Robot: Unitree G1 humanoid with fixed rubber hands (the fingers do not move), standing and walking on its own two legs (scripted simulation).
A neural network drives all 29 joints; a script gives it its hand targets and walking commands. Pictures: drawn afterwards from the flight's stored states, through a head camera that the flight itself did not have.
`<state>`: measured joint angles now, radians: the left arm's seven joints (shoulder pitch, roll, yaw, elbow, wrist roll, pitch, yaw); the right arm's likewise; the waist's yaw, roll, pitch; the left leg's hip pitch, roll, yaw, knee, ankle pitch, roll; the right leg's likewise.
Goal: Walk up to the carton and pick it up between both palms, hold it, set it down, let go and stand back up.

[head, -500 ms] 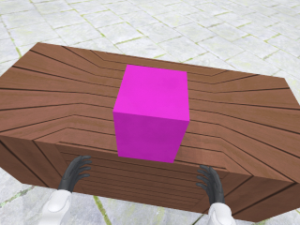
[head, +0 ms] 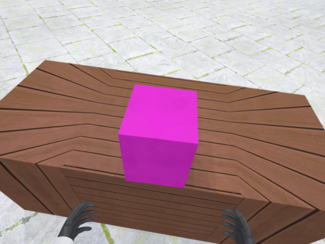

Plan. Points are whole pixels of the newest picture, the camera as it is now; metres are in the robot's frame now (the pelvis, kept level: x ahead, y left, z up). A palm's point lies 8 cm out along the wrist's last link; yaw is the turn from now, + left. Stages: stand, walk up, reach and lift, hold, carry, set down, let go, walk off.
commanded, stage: set down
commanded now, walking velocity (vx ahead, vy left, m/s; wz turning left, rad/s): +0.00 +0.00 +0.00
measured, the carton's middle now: (160, 137) +0.45 +0.03 -0.03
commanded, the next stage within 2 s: let go in 0.34 s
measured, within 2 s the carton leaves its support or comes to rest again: neither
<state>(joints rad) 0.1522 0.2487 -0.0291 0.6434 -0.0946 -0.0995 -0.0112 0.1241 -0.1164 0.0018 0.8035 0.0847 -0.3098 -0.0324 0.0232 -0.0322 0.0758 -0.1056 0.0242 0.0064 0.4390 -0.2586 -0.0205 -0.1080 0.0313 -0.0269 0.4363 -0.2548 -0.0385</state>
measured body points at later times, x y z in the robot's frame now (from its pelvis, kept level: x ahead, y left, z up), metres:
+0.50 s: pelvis -0.01 +0.01 +0.00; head +0.00 +0.02 +0.45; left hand +0.16 +0.23 -0.10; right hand +0.14 -0.22 -0.09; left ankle -0.01 +0.13 -0.74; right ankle -0.01 -0.09 -0.74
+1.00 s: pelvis +0.00 +0.02 +0.00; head -0.01 +0.01 +0.45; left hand +0.14 +0.24 -0.11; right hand +0.11 -0.24 -0.12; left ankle -0.01 +0.13 -0.74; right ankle -0.01 -0.09 -0.74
